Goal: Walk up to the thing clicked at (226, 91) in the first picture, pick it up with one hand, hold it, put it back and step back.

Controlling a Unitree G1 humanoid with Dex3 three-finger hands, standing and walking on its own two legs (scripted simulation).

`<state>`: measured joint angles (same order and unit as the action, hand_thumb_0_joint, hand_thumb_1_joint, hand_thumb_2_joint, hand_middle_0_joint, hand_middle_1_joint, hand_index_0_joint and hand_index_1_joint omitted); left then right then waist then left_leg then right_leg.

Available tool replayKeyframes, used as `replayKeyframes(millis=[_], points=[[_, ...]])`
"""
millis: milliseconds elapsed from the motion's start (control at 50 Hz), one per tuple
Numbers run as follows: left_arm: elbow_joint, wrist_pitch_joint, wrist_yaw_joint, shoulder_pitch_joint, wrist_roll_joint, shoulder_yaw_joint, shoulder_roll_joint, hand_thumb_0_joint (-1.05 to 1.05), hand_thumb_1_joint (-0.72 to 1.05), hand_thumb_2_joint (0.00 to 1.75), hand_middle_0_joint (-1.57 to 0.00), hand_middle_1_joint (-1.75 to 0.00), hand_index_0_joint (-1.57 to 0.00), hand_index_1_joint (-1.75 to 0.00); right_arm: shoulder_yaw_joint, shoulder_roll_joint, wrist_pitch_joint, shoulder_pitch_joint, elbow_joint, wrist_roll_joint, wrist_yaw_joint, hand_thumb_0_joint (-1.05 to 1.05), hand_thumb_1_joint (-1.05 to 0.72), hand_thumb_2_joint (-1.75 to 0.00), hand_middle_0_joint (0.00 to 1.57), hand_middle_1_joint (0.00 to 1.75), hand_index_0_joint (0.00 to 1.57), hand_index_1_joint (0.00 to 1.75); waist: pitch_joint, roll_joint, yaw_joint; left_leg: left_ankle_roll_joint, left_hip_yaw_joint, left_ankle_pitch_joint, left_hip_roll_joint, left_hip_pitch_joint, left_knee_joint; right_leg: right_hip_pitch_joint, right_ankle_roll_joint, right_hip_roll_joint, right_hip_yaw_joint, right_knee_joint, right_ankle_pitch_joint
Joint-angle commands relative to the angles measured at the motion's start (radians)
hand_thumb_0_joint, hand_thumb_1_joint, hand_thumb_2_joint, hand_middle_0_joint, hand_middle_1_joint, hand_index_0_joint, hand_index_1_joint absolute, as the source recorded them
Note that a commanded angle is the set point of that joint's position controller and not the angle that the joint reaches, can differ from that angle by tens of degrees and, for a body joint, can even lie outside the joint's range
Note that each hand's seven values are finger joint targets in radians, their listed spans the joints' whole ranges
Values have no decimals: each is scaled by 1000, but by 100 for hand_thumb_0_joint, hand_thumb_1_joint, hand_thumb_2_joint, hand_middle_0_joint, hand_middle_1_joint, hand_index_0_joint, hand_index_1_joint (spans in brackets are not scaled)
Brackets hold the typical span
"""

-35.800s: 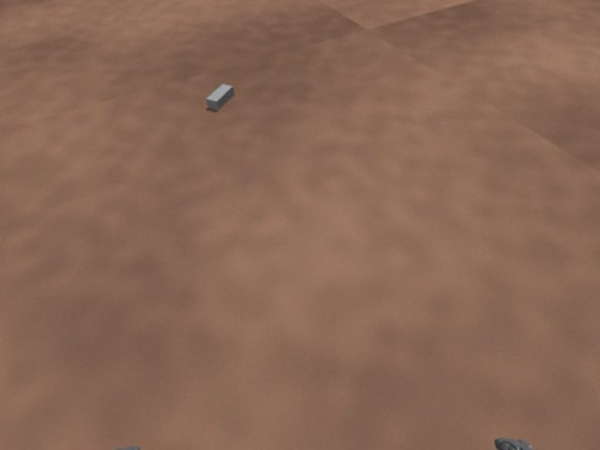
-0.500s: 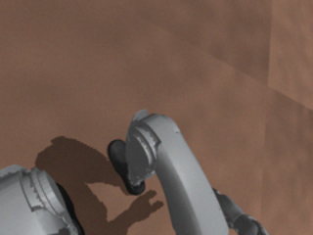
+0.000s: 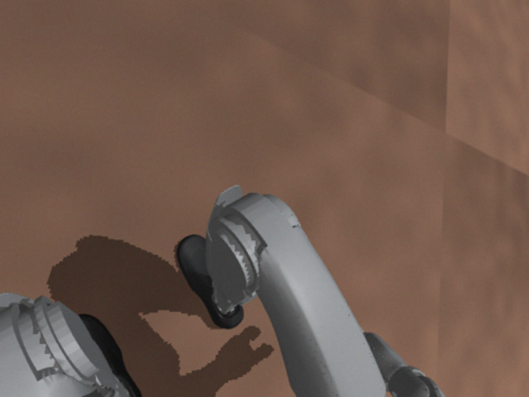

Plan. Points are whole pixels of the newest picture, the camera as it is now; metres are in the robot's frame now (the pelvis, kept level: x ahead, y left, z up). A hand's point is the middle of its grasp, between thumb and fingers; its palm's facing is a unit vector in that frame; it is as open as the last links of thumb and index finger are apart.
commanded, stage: rest palm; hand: left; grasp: from above
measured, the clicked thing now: out of the picture +0.55 +0.35 -0.29
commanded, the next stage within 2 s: close in 1.44 s
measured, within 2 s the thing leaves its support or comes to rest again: neither
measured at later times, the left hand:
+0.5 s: hand out of the picture +0.53 +0.33 -0.23, palm faces -0.43 -0.12 -0.89, open 14.4 cm
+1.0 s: hand out of the picture +0.53 +0.33 -0.24, palm faces -0.44 -0.13 -0.89, open 14.1 cm
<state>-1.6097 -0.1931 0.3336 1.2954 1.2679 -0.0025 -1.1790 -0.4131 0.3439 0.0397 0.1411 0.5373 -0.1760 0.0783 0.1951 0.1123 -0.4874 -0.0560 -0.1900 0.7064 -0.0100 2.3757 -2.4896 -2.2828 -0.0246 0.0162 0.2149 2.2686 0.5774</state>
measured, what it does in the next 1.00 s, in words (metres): stands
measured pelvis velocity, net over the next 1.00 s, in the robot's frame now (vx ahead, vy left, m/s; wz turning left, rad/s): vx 0.00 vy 0.00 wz -0.02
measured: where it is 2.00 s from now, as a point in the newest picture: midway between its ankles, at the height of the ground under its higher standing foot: (169, 338)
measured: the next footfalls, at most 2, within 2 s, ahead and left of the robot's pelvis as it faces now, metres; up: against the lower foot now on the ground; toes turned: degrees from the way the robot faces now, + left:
none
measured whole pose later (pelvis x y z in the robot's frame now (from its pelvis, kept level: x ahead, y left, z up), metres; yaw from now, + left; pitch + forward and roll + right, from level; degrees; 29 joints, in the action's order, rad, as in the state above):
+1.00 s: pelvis +0.00 +0.00 +0.00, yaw -1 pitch +32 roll -17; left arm -1.59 -0.21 0.36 1.28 1.25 0.00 -1.20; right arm -0.44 0.36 0.06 0.12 0.54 -0.20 0.08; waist 0.22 0.14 -0.48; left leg -0.05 -0.21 0.72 -0.01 2.37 -2.50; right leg -2.27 -0.03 0.02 0.23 2.26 0.58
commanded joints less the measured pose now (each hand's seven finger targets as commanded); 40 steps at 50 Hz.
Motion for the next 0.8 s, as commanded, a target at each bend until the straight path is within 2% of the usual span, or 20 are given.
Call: replayKeyframes(millis=[0, 40, 60, 80, 140, 160, 220, 240, 280, 320, 340, 440, 480, 500, 540, 620, 660, 720, 740, 780], points=[[155, -9, 34, 246, -21, -16, -213, 0, -61, 107, -9, -94, -3, -100, 94, 350, -19, 194, 22, -7, -19, 0, -90, -90, 20, 30, 20, 30, -652, -606, -59, 51, -3, -293, -49, -554, 253, 401, 60, 32, 26, -176, -200], [150, -18, 41, 245, -19, -20, -233, 0, -61, 107, -9, -94, -3, -100, 98, 356, -18, 197, 20, -12, -21, 0, -90, -90, 20, 30, 20, 30, -663, -599, -51, 45, 9, -271, -44, -535, 251, 431, 62, 39, 26, -180, -196], [190, -26, 46, 271, -23, -30, -251, 0, -61, 107, -10, -94, -4, -100, 97, 358, -20, 197, 27, -14, -20, 0, -90, -90, 20, 30, 20, 30, -677, -625, -53, 51, 4, -292, -49, -550, 247, 432, 59, 34, 29, -178, -213], [179, -30, 48, 261, -18, -25, -244, 0, -61, 108, -9, -93, -3, -100, 103, 359, -19, 205, 30, -15, -22, 0, -90, -90, 20, 30, 20, 30, -677, -618, -49, 48, 7, -290, -46, -553, 243, 426, 61, 37, 27, -178, -211], [181, -40, 52, 253, -26, -14, -223, 0, -61, 107, -9, -94, -3, -100, 91, 348, -15, 211, 38, -21, -20, 0, -90, -90, 20, 30, 20, 30, -673, -598, -65, 39, 14, -298, -47, -544, 235, 460, 53, 41, 28, -186, -226], [172, -42, 57, 256, -23, -20, -232, 0, -61, 107, -9, -95, -3, -101, 89, 352, -14, 211, 38, -22, -20, 0, -90, -90, 20, 30, 20, 30, -673, -605, -65, 44, 9, -307, -47, -554, 237, 444, 55, 37, 30, -185, -227], [146, -40, 59, 238, -22, -5, -213, 0, -61, 108, -9, -94, -3, -101, 88, 351, -9, 207, 45, -23, -19, 0, -90, -91, 20, 30, 20, 30, -642, -604, -66, 45, 2, -298, -50, -559, 236, 410, 54, 35, 29, -185, -213], [152, -38, 63, 241, -22, -4, -219, 0, -61, 106, -10, -94, -4, -100, 80, 343, -8, 198, 40, -24, -18, 0, -90, -90, 20, 30, 20, 30, -653, -589, -66, 40, 7, -289, -49, -544, 235, 441, 52, 40, 28, -187, -215], [182, -40, 76, 275, -24, -11, -243, 0, -61, 107, -11, -93, -4, -100, 92, 353, -7, 198, 50, -24, -20, 0, -90, -91, 20, 30, 20, 30, -682, -617, -60, 42, 12, -292, -49, -543, 241, 464, 52, 42, 30, -185, -228], [150, -33, 85, 259, -22, -18, -241, 0, -61, 108, -10, -94, -4, -100, 96, 357, -2, 196, 54, -23, -19, 0, -90, -90, 20, 30, 20, 30, -677, -618, -56, 48, 0, -323, -54, -570, 237, 427, 54, 39, 36, -179, -236], [140, -31, 85, 251, -18, -10, -216, 0, -60, 105, -9, -95, -4, -100, 98, 363, 2, 210, 55, -26, -16, 0, -90, -90, 20, 30, 20, 30, -649, -629, -72, 54, -11, -337, -56, -591, 244, 392, 55, 35, 36, -174, -230], [122, -15, 101, 266, -20, 5, -216, 0, -59, 106, -10, -96, -5, -101, 96, 354, 10, 187, 40, -21, -15, 0, -90, -91, 20, 30, 20, 30, -663, -601, -66, 37, 8, -289, -49, -539, 241, 448, 49, 47, 35, -179, -230], [141, -8, 103, 270, -15, 2, -218, 0, -59, 104, -9, -97, -5, -101, 94, 354, 17, 192, 40, -19, -13, 0, -90, -91, 20, 30, 20, 30, -661, -621, -65, 39, 10, -319, -50, -546, 239, 447, 48, 46, 34, -174, -252], [75, 2, 102, 234, -15, 3, -211, 0, -59, 105, -9, -97, -4, -101, 93, 358, 16, 203, 55, -18, -13, 0, -90, -91, 20, 30, 20, 30, -633, -579, -71, 37, 8, -298, -48, -511, 234, 439, 52, 46, 37, -178, -236], [87, 3, 94, 233, -21, -2, -202, 0, -58, 104, -9, -96, -5, -101, 83, 355, 20, 196, 48, -18, -12, 0, -90, -90, 20, 30, 20, 30, -605, -580, -75, 44, -2, -286, -50, -514, 241, 403, 53, 37, 35, -182, -215], [141, 7, 87, 261, -16, -32, -252, 0, -57, 102, -9, -98, -5, -102, 83, 361, 16, 186, 37, -18, -13, 0, -90, -91, 20, 30, 20, 30, -662, -636, -57, 61, -29, -322, -63, -595, 255, 380, 57, 30, 39, -170, -212], [153, 5, 84, 264, -18, -18, -239, 0, -57, 104, -10, -98, -6, -102, 94, 368, 12, 191, 33, -19, -14, 0, -90, -91, 20, 30, 20, 30, -687, -638, -69, 51, -14, -313, -59, -588, 252, 425, 54, 40, 36, -170, -227], [83, 6, 73, 216, -29, -2, -188, 0, -57, 105, -9, -99, -5, -103, 79, 352, 15, 183, 37, -20, -11, 0, -90, -91, 20, 30, 20, 30, -592, -588, -76, 52, -16, -260, -55, -515, 248, 381, 58, 37, 43, -176, -186], [86, 1, 72, 219, -29, 6, -190, 0, -56, 106, -11, -98, -6, -103, 75, 356, 14, 178, 37, -23, -13, 0, -90, -91, 20, 30, 20, 30, -582, -582, -81, 50, -16, -246, -56, -510, 246, 379, 57, 40, 46, -184, -175], [152, -8, 68, 246, -28, -7, -228, 0, -57, 108, -12, -98, -6, -104, 73, 359, 14, 183, 37, -22, -15, 0, -90, -91, 20, 30, 20, 30, -606, -615, -68, 52, -14, -261, -55, -539, 249, 391, 56, 33, 38, -183, -183]])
